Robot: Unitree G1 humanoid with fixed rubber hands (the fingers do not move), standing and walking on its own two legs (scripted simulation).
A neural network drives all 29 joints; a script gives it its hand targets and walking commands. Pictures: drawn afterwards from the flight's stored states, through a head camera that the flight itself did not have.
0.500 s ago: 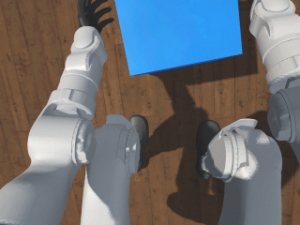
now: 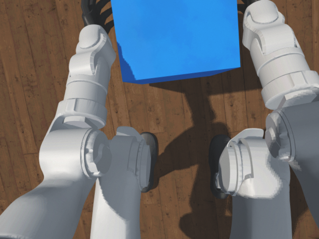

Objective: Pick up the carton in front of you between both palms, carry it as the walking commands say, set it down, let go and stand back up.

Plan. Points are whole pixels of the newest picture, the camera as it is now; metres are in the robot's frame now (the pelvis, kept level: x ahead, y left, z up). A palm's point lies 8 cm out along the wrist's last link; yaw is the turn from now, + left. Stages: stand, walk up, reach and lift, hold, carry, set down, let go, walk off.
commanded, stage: reach and lift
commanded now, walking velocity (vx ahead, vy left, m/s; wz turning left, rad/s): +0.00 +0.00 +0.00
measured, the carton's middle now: (172, 34) +0.53 +0.01 -0.22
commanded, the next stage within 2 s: none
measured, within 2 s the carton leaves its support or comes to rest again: neither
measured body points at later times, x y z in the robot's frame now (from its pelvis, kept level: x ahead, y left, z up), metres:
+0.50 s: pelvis +0.00 +0.01 +0.12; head +0.26 -0.03 +0.49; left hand +0.50 +0.14 +0.05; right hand +0.51 -0.16 +0.05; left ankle +0.12 +0.13 -0.33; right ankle +0.11 -0.12 -0.33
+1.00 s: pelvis +0.05 +0.01 +0.25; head +0.20 -0.02 +0.67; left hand +0.47 +0.13 +0.21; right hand +0.46 -0.17 +0.20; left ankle +0.12 +0.13 -0.33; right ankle +0.11 -0.12 -0.33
